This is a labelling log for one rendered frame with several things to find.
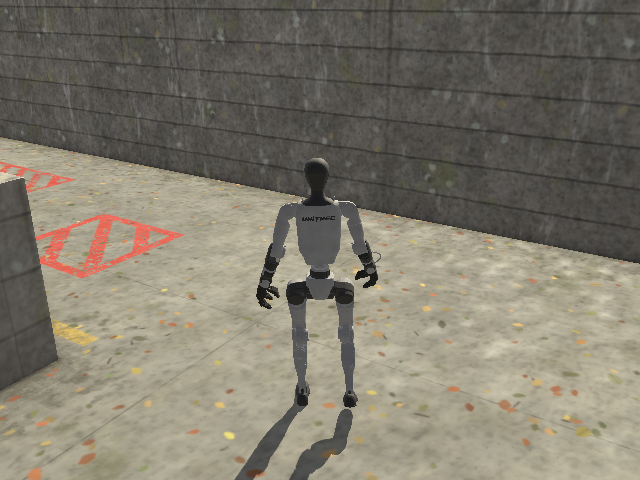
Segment right robot hand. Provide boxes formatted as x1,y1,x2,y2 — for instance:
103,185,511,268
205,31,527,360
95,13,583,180
355,270,378,288

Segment left robot hand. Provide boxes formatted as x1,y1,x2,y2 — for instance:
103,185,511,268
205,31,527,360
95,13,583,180
256,285,280,309

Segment robot left forearm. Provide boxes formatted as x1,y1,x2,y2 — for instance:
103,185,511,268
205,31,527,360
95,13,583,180
259,243,280,288

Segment left robot thigh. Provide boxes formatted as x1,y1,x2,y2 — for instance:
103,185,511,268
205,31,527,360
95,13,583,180
286,279,309,346

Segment right robot upper arm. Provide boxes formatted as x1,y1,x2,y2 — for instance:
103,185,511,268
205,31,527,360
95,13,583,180
339,201,368,255

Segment robot right forearm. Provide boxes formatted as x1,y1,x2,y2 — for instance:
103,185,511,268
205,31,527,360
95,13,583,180
358,239,376,274

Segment left robot upper arm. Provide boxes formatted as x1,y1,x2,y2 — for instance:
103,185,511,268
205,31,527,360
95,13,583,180
270,202,297,259

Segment robot left foot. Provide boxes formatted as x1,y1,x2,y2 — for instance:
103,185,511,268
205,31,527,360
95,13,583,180
296,381,310,406

